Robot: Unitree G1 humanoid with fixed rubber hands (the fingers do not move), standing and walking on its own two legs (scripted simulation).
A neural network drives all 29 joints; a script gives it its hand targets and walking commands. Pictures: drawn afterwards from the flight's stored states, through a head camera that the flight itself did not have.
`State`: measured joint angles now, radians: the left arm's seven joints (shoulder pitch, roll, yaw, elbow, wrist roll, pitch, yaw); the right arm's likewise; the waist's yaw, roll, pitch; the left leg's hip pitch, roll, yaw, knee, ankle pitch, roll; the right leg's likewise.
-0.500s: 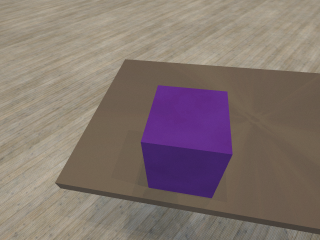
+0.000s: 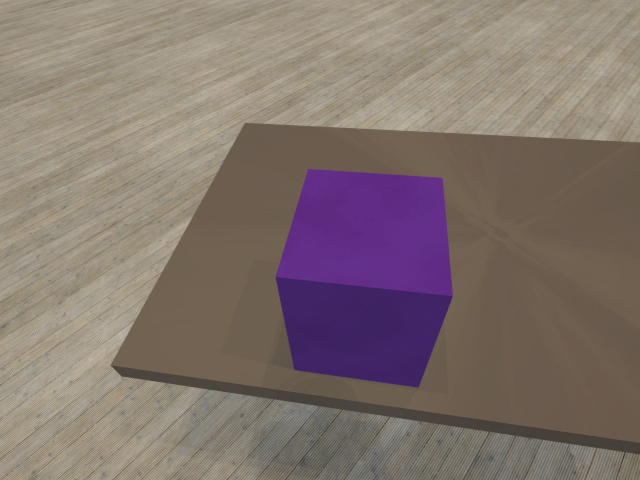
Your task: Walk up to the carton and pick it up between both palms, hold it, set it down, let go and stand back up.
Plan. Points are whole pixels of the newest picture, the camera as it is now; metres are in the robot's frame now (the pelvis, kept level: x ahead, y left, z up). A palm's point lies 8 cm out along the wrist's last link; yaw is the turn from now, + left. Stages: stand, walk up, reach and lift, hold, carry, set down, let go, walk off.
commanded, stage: stand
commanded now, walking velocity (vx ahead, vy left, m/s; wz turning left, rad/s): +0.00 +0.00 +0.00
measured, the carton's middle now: (364, 279) +0.41 -0.03 +0.00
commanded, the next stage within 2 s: none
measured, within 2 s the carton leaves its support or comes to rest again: neither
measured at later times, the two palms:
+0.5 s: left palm out of the picture -0.05 +0.19 -0.15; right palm out of the picture -0.03 -0.20 -0.15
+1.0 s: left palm out of the picture -0.04 +0.19 -0.15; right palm out of the picture -0.03 -0.19 -0.15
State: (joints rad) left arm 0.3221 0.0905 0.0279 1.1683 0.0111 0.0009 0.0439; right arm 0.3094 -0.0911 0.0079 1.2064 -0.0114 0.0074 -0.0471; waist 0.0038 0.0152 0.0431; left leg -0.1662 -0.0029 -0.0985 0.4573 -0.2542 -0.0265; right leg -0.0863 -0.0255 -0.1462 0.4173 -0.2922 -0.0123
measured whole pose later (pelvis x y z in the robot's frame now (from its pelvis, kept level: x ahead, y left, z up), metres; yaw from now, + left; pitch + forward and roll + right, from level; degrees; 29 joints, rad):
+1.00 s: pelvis +0.01 +0.00 +0.00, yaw +0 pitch -1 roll -1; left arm 0.34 0.09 0.03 1.16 0.01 -0.01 0.05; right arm 0.30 -0.08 0.01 1.20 -0.01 0.01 -0.05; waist 0.01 0.01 0.04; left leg -0.18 0.01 -0.09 0.48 -0.27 -0.03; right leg -0.10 -0.02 -0.15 0.43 -0.31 -0.02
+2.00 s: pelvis +0.00 +0.00 +0.00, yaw +0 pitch -2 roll +0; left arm 0.34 0.09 0.03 1.15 0.01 -0.01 0.04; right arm 0.28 -0.09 0.01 1.20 -0.01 0.01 -0.05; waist 0.01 0.00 0.05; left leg -0.18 0.00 -0.08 0.46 -0.25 -0.02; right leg -0.09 -0.03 -0.15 0.41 -0.29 0.00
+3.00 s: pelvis +0.00 +0.00 +0.00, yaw +0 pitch -1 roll +0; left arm 0.34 0.07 0.02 1.15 0.01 -0.01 0.05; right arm 0.30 -0.07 0.01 1.19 -0.01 0.01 -0.04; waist 0.00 0.00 0.05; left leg -0.19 0.01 -0.06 0.45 -0.25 -0.02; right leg -0.11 -0.04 -0.14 0.42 -0.29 0.00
